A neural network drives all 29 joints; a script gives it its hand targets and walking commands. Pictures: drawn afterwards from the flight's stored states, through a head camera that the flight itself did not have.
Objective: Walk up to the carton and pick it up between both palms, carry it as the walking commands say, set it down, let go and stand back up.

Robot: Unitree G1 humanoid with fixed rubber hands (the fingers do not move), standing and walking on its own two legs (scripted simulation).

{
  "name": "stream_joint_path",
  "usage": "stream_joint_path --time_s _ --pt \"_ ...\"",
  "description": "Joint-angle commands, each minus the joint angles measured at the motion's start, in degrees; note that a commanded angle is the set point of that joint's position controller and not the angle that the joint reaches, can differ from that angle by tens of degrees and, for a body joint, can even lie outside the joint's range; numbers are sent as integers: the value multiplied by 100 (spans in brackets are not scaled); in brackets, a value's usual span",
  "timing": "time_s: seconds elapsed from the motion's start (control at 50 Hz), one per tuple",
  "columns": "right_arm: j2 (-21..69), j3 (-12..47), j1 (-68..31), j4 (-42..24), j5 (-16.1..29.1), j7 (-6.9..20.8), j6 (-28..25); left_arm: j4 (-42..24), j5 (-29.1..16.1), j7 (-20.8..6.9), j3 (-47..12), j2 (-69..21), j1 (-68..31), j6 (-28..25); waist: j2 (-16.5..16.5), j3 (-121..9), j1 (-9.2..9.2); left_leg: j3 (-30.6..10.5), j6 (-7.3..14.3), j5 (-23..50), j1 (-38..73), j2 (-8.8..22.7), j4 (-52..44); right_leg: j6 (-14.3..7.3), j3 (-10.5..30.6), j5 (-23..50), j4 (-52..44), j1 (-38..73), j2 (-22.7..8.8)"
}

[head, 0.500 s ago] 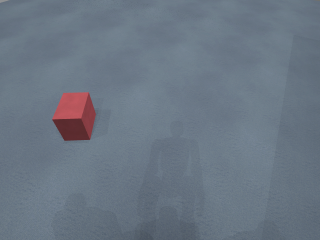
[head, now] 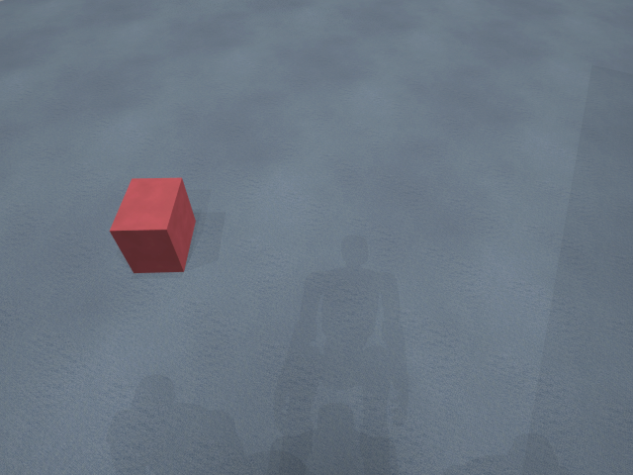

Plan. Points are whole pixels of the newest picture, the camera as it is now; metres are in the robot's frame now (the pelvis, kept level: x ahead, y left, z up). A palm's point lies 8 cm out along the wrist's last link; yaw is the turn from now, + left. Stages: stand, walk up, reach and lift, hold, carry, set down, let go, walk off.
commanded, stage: walk up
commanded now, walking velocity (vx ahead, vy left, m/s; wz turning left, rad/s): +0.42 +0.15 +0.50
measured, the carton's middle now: (157, 225) +1.11 +0.62 -0.65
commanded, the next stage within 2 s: none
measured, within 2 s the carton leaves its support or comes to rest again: neither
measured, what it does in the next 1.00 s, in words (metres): walks ahead, turning left: left foot, then right foot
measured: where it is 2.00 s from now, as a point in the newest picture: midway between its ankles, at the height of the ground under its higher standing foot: (195, 328)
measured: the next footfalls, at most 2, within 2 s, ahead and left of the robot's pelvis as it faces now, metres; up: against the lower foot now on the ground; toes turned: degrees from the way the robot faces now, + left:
left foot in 0.26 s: +0.11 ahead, +0.22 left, +0.00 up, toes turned +16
right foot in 0.66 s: +0.37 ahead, +0.05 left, +0.00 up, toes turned +9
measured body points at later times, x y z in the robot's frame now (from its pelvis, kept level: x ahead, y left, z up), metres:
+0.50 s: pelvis +0.12 +0.12 +0.00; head +0.12 +0.13 +0.44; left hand +0.20 +0.38 -0.14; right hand +0.13 -0.09 -0.16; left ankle +0.08 +0.21 -0.74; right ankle +0.20 +0.00 -0.68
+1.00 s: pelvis +0.33 +0.20 +0.00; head +0.37 +0.19 +0.45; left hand +0.19 +0.39 -0.14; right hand +0.53 +0.00 -0.15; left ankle +0.36 +0.38 -0.67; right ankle +0.33 +0.05 -0.74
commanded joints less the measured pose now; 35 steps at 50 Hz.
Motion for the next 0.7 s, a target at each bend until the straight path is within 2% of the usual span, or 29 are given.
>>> stream_joint_path --time_s 0.0,0.02,0.04,0.06,0.08,0.1,0.12,0.14,0.16,0.18,0.2,0.22,0.24,0.26,0.28,0.3,0.32,0.34,0.36,0.38,0.4,0.46,0.5,0.54,0.56,0.6,0.64,0.66,0.68 --pt "-878 -238 -1709 -1442 -114 263 57 -303 7 185 633 2042 1248 -36 -1115 658 925 74 -285 -1188 -4016 256 2662 -887 2703 -3806 -1911 1081 -2529" --pt "-812 -257 -2114 -1797 -258 321 73 -312 30 231 584 1878 1021 -73 -894 878 880 -357 -395 -504 -4016 738 3402 -1072 3011 -3230 -1931 388 -2872" --pt "-648 -233 -1757 -1723 -197 376 42 -304 143 209 427 1451 747 -165 -1005 743 576 -350 -365 -191 -3902 852 3535 -1050 2614 -2909 -1940 200 -2667" --pt "-617 -257 -894 -1545 -161 361 -35 -548 195 165 409 1384 142 -297 -1395 499 174 -497 -284 -54 -3465 1116 3933 -801 2191 -2866 -2035 -251 -2576" --pt "-622 -280 -903 -1519 -201 407 -64 -580 144 136 350 1306 23 -335 -1318 292 139 -379 -341 247 -3089 995 4030 -678 1666 -2416 -2013 -424 -2269" --pt "-809 -310 -615 -1535 -176 444 -63 -585 169 121 363 1389 -45 -432 -1104 77 16 -423 -235 -77 -3076 999 3117 -628 1319 -2250 -1906 -131 -2181" --pt "-726 -327 -658 -1562 -140 480 -51 -651 168 111 326 1300 -19 -479 -1001 229 -25 -281 -235 57 -2693 1051 2925 -555 940 -1763 -1806 -303 -1965" --pt "-727 -274 -437 -1579 -105 487 -58 -657 181 83 341 1437 -81 -509 -1274 285 -69 -65 -250 -303 -2136 993 2163 -535 489 -1611 -1865 -650 -1937" --pt "-634 -231 -264 -1500 -65 480 -68 -742 242 -11 383 1507 -137 -493 -1655 273 -115 267 -232 -531 -1463 823 1596 -476 74 -1689 -1822 -953 -1647" --pt "-581 -244 196 -1301 -46 445 -82 -791 289 -124 409 1572 -206 -507 -1650 166 -239 524 -243 -556 -763 783 1269 -446 -369 -1515 -1375 -1173 -1360" --pt "-584 -257 417 -1198 -72 445 -96 -876 301 -214 433 1477 -166 -460 -1353 210 -308 1049 -231 -702 -204 431 743 -529 -536 -1996 -822 -1501 -1236" --pt "-696 -340 1107 -905 -76 375 -169 -826 319 -249 418 1522 -252 -405 -351 31 -699 1225 -213 -396 846 326 628 -528 -710 -2146 223 -2200 -1047" --pt "-1187 -499 1657 -658 -114 300 -205 -958 375 -281 363 1487 -405 -411 1304 -228 -1044 946 -78 -894 1401 317 168 -385 -1338 -1843 2325 -2693 -646" --pt "-1834 -637 2331 -553 -189 236 -236 -1482 282 -428 239 1055 -734 -478 3174 -413 -1201 -2308 574 -2184 1681 1760 -991 -199 -951 -2287 4651 -4010 -163" --pt "-2018 -582 1828 -703 -105 210 -282 -1925 223 -473 141 771 -1123 -503 3129 237 -896 -4382 1006 -3473 751 2661 -2652 -185 33 -1670 5143 -4652 -261" --pt "-1903 -527 1490 -735 -73 192 -329 -1941 257 -539 143 912 -1381 -546 1643 510 -692 -4415 1030 -4151 421 2907 -2885 -252 276 -922 5237 -4692 -522" --pt "-2029 -552 912 -970 -192 174 -343 -1871 238 -580 175 1032 -1478 -505 997 551 -521 -4056 939 -3802 -58 2804 -2628 -148 191 -563 5219 -4346 -678" --pt "-1790 -507 566 -1051 -136 173 -379 -1873 168 -599 234 1145 -1323 -469 885 464 -360 -3479 882 -2969 -564 2525 -2307 -118 159 -212 4869 -3846 -727" --pt "-1672 -492 41 -1233 -91 167 -419 -1772 142 -613 261 1149 -1010 -449 690 219 -75 -2943 782 -2352 -829 2308 -2241 -41 192 -39 4363 -3222 -870" --pt "-1495 -431 250 -1118 -69 164 -469 -1559 119 -589 228 1068 -645 -411 883 145 -62 -2253 703 -1551 -825 2017 -2129 2 -106 213 4196 -2940 -793" --pt "-1460 -385 85 -1154 -104 185 -430 -1655 125 -613 233 1062 -719 -342 1100 83 -18 -1788 678 -1271 -855 1787 -2065 93 -257 196 3789 -2648 -707" --pt "-1414 -383 343 -1062 -62 187 -481 -1964 119 -564 199 1046 -1412 -338 633 303 -113 -1464 715 -611 -764 1550 -2069 150 -385 205 2341 -2315 -660" --pt "-1462 -407 446 -986 -85 207 -511 -1947 33 -501 183 1059 -1625 -390 435 395 -221 -1469 806 170 -455 1544 -2089 141 -573 291 1383 -2123 -412" --pt "-1313 -332 697 -815 -53 198 -503 -1972 29 -497 176 991 -1606 -415 650 522 -217 -1520 828 942 -89 1705 -1894 7 -531 307 1122 -2172 -304" --pt "-1289 -329 803 -702 -13 215 -487 -1975 75 -479 164 993 -1847 -421 362 517 -260 -1597 853 1157 104 1706 -1932 30 -557 538 1103 -2058 -268" --pt "-1268 -338 675 -676 10 225 -539 -1891 86 -469 207 1123 -1611 -501 672 -21 -150 -1361 693 1489 -38 1458 -1493 0 -604 761 546 -1196 -195" --pt "-1089 -303 582 -638 72 244 -531 -1434 69 -345 324 1317 -388 -558 -175 -627 420 -882 431 1752 -873 870 21 -144 -541 695 -70 1014 -208" --pt "-830 -235 478 -759 141 270 -524 -1308 146 -286 437 1797 521 -602 -1081 -1352 751 -364 219 603 -1828 350 1764 -400 845 -221 -450 2393 -1614" --pt "-595 -206 448 -888 75 214 -509 -1089 162 -238 535 2303 1210 -581 -1985 -1243 776 -41 107 -1158 -2836 -33 3220 -733 2737 -836 -1217 2493 -2704"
